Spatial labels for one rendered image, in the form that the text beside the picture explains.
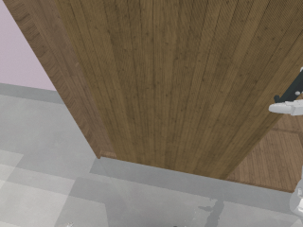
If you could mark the robot right upper arm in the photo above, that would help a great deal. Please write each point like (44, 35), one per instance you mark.
(296, 201)

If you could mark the robot right hand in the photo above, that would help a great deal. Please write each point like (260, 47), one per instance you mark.
(289, 107)

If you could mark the handle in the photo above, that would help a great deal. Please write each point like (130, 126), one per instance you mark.
(289, 95)
(56, 35)

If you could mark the wardrobe door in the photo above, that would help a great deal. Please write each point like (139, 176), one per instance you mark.
(186, 85)
(77, 84)

